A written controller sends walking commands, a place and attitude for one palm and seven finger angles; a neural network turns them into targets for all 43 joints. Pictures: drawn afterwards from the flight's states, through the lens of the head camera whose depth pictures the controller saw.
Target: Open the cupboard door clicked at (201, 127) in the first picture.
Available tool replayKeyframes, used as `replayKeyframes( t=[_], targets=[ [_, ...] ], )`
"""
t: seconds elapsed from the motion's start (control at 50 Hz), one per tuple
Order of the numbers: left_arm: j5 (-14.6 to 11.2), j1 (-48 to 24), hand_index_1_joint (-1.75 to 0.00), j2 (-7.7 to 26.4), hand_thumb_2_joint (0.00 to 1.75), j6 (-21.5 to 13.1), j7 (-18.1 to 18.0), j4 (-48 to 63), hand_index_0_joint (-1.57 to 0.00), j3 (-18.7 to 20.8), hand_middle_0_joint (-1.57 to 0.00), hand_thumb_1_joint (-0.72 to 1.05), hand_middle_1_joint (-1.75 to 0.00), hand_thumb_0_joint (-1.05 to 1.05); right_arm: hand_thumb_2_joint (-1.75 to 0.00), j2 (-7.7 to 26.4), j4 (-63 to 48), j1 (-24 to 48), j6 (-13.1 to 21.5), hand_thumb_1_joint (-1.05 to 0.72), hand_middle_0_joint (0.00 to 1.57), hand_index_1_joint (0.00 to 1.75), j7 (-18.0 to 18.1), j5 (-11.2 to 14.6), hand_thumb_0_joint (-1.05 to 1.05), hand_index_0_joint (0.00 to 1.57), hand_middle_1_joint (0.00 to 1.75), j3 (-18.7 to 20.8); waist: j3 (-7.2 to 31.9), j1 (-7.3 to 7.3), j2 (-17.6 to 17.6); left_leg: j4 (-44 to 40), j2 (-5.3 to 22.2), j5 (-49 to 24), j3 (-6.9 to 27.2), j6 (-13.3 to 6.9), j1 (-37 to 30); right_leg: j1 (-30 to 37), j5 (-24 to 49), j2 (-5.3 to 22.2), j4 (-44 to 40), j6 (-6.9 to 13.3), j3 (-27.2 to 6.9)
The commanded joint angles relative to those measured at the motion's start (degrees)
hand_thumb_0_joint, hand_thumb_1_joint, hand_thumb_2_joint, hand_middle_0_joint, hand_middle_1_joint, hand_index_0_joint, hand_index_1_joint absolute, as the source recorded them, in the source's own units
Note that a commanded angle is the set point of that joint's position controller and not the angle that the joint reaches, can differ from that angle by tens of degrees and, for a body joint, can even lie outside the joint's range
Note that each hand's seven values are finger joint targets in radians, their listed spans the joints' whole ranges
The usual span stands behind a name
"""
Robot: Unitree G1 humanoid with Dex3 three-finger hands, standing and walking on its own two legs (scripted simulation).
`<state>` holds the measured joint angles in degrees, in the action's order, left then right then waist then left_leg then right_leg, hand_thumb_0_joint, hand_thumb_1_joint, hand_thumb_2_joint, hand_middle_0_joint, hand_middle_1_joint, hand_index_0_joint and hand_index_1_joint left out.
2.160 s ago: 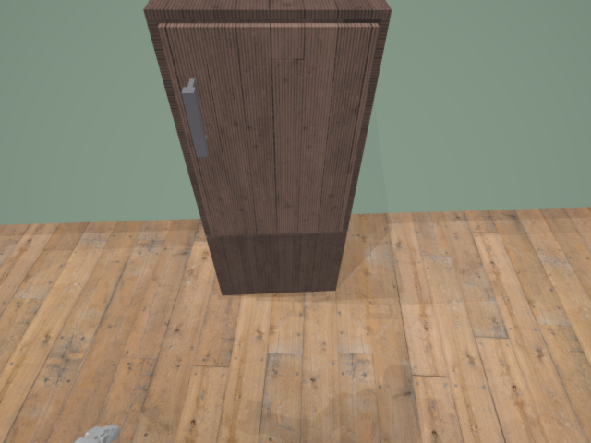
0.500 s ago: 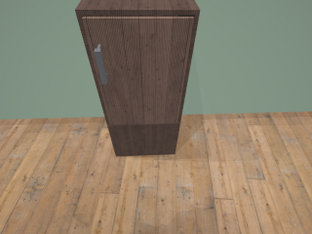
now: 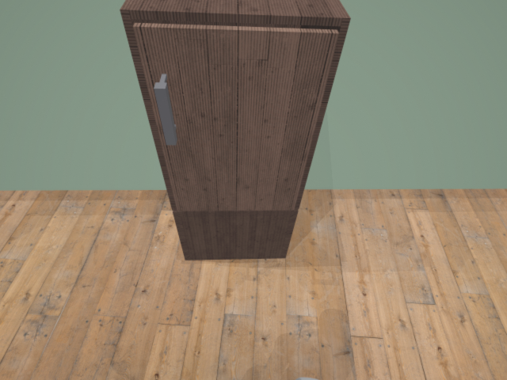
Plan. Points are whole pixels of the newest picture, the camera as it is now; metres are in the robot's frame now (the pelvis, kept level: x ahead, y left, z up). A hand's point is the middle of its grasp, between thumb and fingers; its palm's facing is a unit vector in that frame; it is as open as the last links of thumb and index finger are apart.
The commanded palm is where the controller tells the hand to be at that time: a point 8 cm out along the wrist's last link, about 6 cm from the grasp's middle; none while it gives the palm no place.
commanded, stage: take the last steps up to it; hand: left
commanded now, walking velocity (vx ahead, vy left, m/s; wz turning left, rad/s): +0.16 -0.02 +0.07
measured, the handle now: (167, 110) +0.65 +0.22 +0.05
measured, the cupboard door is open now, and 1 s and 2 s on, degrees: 0 0 0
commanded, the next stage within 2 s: come to a stop and stand still in 0.04 s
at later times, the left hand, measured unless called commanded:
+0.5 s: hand out of the picture +0.13 +0.18 -0.18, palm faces +0.11 -0.97 -0.21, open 7.2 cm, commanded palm none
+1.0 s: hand out of the picture +0.01 +0.18 -0.17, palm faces +0.07 -0.98 -0.19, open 7.3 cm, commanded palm none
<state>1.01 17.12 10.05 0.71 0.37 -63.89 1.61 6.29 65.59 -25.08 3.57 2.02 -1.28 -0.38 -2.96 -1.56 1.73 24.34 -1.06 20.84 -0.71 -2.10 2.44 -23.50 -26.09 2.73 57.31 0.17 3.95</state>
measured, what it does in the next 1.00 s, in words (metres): steps on the spot: right foot, then left foot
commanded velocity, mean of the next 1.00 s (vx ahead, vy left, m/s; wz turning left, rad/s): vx -0.04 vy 0.03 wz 0.01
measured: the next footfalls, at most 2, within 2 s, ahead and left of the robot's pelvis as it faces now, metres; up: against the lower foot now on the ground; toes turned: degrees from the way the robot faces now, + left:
right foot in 0.18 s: +0.18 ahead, -0.13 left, +0.00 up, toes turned -5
left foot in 0.56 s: +0.15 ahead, +0.07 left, +0.00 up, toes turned +10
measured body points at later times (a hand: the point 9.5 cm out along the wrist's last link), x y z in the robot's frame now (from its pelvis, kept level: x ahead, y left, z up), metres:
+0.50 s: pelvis +0.06 -0.01 -0.01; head +0.09 +0.00 +0.44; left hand +0.13 +0.23 -0.16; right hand +0.16 -0.25 -0.15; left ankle +0.07 +0.11 -0.71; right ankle +0.14 -0.13 -0.74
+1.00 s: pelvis +0.05 +0.02 +0.01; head +0.05 +0.01 +0.46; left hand +0.01 +0.23 -0.15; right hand +0.09 -0.21 -0.15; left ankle +0.08 +0.11 -0.74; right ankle +0.04 -0.11 -0.74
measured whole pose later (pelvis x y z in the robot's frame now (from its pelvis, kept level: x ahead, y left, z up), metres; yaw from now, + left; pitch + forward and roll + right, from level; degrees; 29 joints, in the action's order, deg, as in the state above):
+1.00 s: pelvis +0.05 +0.02 +0.01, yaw +2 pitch -2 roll +0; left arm 0.9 18.9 8.0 0.1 -1.7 -65.2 -0.5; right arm 9.9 63.0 -12.4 0.0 1.2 -0.1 1.6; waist -1.8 0.4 -0.3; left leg 23.0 -0.6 10.0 -6.1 -2.3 11.5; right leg -8.3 -14.9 2.0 24.9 -0.9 1.7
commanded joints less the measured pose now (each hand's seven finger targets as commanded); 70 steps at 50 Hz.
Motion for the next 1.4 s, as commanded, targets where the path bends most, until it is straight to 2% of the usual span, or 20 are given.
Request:
replayKeyframes(
  t=[0.0,0.06,0.12,0.14,0.16,0.18,0.24,0.28,0.48,0.5,0.54,0.62,0.74,0.86,0.9,1.06,1.3,1.32,1.36,1.38],
  targets=[
    [-0.07,-7.32,-0.3,1.33,0.9,-1.9,0.2,7.38,-0.2,0.63,-0.2,0.9,-0.3,0.0,-0.9,9.72,0.24,-4.87,0.41,-0.9,0.2,0.3,1.22,0.09,0.0,0.2,0.3,2.28,-4.56,-0.27,-9.11,-8.94,13.94,-36.27,9.46,-8.8,-1.04,-7.32,6.17,1.76,-8.95,-0.09,0.62],
    [-0.14,-7.94,-0.3,0.93,0.9,-2.11,0.11,7.76,-0.2,1.03,-0.2,0.9,-0.3,0.0,-0.9,9.39,1.03,-4.92,-0.03,-0.9,0.2,0.3,1.18,-0.09,0.0,0.2,0.3,2.65,-4.22,0.04,-9.33,-7.72,14.0,-34.85,8.48,-7.59,2.86,0.36,9.55,0.23,-16.85,0.89,1.89],
    [0.1,2.42,-0.3,3.81,0.9,-2.79,-0.32,4.91,-0.2,2.07,-0.2,0.9,-0.3,0.0,-0.9,9.28,1.18,-4.1,-0.44,-0.9,0.2,0.3,0.86,0.5,0.0,0.2,0.3,2.96,0.34,5.01,-4.74,3.71,11.2,-33.02,5.6,-4.58,7.78,17.79,18.15,-1.32,-26.96,1.54,2.44],
    [0.38,7.44,-0.3,6.99,0.9,-3.56,-0.99,3.58,-0.2,2.85,-0.2,0.9,-0.3,0.0,-0.9,7.49,0.94,-5.32,-0.44,-0.9,0.2,0.3,0.53,0.9,0.0,0.2,0.3,2.56,3.37,6.93,1.02,14.19,8.35,-24.38,3.52,-2.0,14.95,28.07,23.27,5.25,-28.64,3.62,-4.92],
    [0.49,11.55,-0.3,11.92,0.9,-4.21,-1.85,2.77,-0.2,3.82,-0.2,0.9,-0.3,0.0,-0.9,4.46,-0.07,-8.85,-0.36,-0.9,0.2,0.3,0.21,1.34,0.0,0.2,0.3,2.25,10.3,6.45,12.12,30.22,0.42,2.32,-1.09,1.05,22.68,34.94,37.28,21.44,-33.84,9.84,-24.37],
    [-0.41,11.76,-0.3,12.46,0.9,-3.66,-2.18,2.93,-0.2,3.68,-0.2,0.9,-0.3,0.0,-0.9,6.19,-0.6,-7.34,-1.04,-0.9,0.2,0.3,0.75,1.32,0.0,0.2,0.3,2.99,10.39,5.93,6.07,38.16,0.9,14.75,1.46,1.07,19.81,28.11,47.86,24.52,-36.64,13.38,-24.24],
    [0.13,-1.95,-0.3,8.15,0.9,-2.11,-3.49,6.62,-0.2,2.52,-0.2,0.9,-0.3,0.0,-0.9,3.12,-1.94,-0.47,-3.81,-0.9,0.2,0.3,0.43,1.19,0.0,0.2,0.3,3.17,0.03,2.3,3.28,40.88,5.63,11.04,3.17,2.13,19.48,8.01,45.72,20.8,-36.96,13.34,-14.59],
    [0.59,-4.09,-0.3,7.89,0.9,-1.57,-3.79,7.61,-0.2,2.59,-0.2,0.9,-0.3,0.0,-0.9,2.66,-2.19,-0.59,-5.38,-0.9,0.2,0.3,-0.17,0.7,0.0,0.2,0.3,3.26,1.91,0.92,3.69,37.48,5.01,8.94,1.21,3.11,17.43,4.31,41.47,18.78,-37.73,11.51,-9.24],
    [0.86,-6.1,-0.3,10.23,0.9,0.44,-2.82,10.7,-0.2,3.58,-0.2,0.9,-0.3,0.0,-0.9,5.65,-7.94,3.69,-4.64,-0.9,0.2,0.3,-1.24,0.32,0.0,0.2,0.3,3.88,4.56,-0.12,7.55,11.15,2.43,-2.99,-3.74,3.49,8.99,2.56,18.45,12.91,-35.27,7.29,-7.34],
    [0.45,-5.37,-0.3,9.03,0.9,0.78,-2.61,10.78,-0.2,3.28,-0.2,0.9,-0.3,0.0,-0.9,6.86,-7.82,2.81,-4.15,-0.9,0.2,0.3,-1.21,0.34,0.0,0.2,0.3,3.88,4.63,-0.62,3.61,3.25,3.23,-6.6,-2.74,3.27,3.94,-0.56,13.66,10.95,-31.6,5.13,-6.1],
    [-0.1,-3.72,-0.3,3.64,0.9,1.51,-2.27,12.27,-0.2,2.17,-0.2,0.9,-0.3,0.0,-0.9,14.77,-11.37,6.84,-3.68,-0.9,0.2,0.3,-0.97,-0.51,0.0,0.2,0.3,4.81,-0.32,0.47,-20.51,-12.4,20.92,-10.6,19.47,-4.18,13.32,-4.69,-4.9,-0.65,-13.63,-1.18,1.3],
    [0.71,0.65,-0.3,5.14,0.9,1.82,-1.74,7.88,-0.2,2.37,-0.2,0.9,-0.3,0.0,-0.9,11.27,-13.15,17.06,-3.24,-0.9,0.2,0.3,0.15,-0.12,0.0,0.2,0.3,3.31,0.0,4.11,-9.52,-11.53,15.08,-9.78,9.27,-6.22,16.23,-1.32,2.59,0.03,0.33,-1.01,-5.44],
    [0.26,0.08,-0.3,3.36,0.9,0.63,-2.0,6.27,-0.2,0.29,-0.2,0.9,-0.3,0.0,-0.9,11.07,-9.3,11.11,-2.96,-0.9,0.2,0.3,0.28,0.27,0.0,0.2,0.3,3.58,3.59,0.99,-7.38,-8.64,15.27,-23.36,8.57,-7.81,3.18,3.64,1.02,0.78,-19.81,-2.09,-2.69],
    [-0.07,3.96,-0.3,5.86,0.9,-1.39,-2.7,1.86,-0.2,-0.65,-0.2,0.9,-0.3,0.0,-0.9,7.69,-6.5,11.12,-2.53,-0.9,0.2,0.3,-0.56,1.49,0.0,0.2,0.3,2.62,3.26,0.96,-2.37,-4.66,7.24,-16.88,2.86,0.48,5.75,12.78,23.54,6.85,-37.77,1.05,-8.39],
    [-0.1,2.59,-0.3,4.72,0.9,-1.69,-2.65,1.14,-0.2,-0.99,-0.2,0.9,-0.3,0.0,-0.9,8.3,-5.05,10.71,-3.11,-0.9,0.2,0.3,-0.5,1.08,0.0,0.2,0.3,2.67,1.19,0.59,6.39,-4.6,7.2,-13.62,1.77,0.77,4.34,9.11,18.55,5.55,-38.97,0.94,-8.66],
    [-0.3,3.36,-0.3,3.82,0.9,-1.06,-2.73,-0.03,-0.2,-1.07,-0.2,0.9,-0.3,0.0,-0.9,7.29,-1.23,7.89,-3.24,-0.9,0.2,0.3,-0.45,0.76,0.0,0.2,0.3,1.7,-2.9,1.3,-1.56,-8.43,6.94,-5.52,2.65,0.83,7.84,8.3,8.08,3.98,-41.0,0.89,-7.94],
    [-0.5,4.3,-0.3,2.02,0.9,-1.21,-2.77,-0.26,-0.2,-1.05,-0.2,0.9,-0.3,0.0,-0.9,5.57,0.45,3.36,-2.95,-0.9,0.2,0.3,-0.07,0.62,0.0,0.2,0.3,1.63,-2.38,1.45,-1.71,-7.99,7.33,-6.24,2.77,0.88,9.29,9.29,10.43,3.3,-39.85,1.27,-7.19],
    [0.68,1.62,-0.3,12.37,0.9,-2.77,-2.56,5.46,-0.2,-1.55,-0.2,0.9,-0.3,0.0,-0.9,13.21,-6.95,6.47,-1.95,-0.9,0.2,0.3,-1.21,0.36,0.0,0.2,0.3,1.67,-7.56,0.28,-2.08,-4.39,4.69,-12.4,3.21,1.58,12.49,9.42,13.48,1.96,-37.61,2.36,-4.75],
    [0.08,1.49,-0.3,8.51,0.9,-3.1,-2.89,6.15,-0.2,-0.14,-0.2,0.9,-0.3,0.0,-0.9,11.69,-8.51,5.49,-0.52,-0.9,0.2,0.3,-0.18,-0.17,0.0,0.2,0.3,2.82,8.36,0.29,-5.77,0.95,6.72,-13.92,4.83,0.15,8.78,12.67,14.86,4.06,-33.34,3.27,-6.38],
    [-0.04,1.86,-0.3,6.86,0.9,-2.86,-2.87,6.52,-0.2,-0.09,-0.2,0.9,-0.3,0.0,-0.9,10.3,-8.83,4.66,-0.84,-0.9,0.2,0.3,0.0,-0.09,0.0,0.2,0.3,2.82,8.21,0.29,-4.13,1.22,6.94,-12.12,4.72,-0.01,10.12,12.06,14.03,3.96,-33.29,3.33,-6.42]
  ],
)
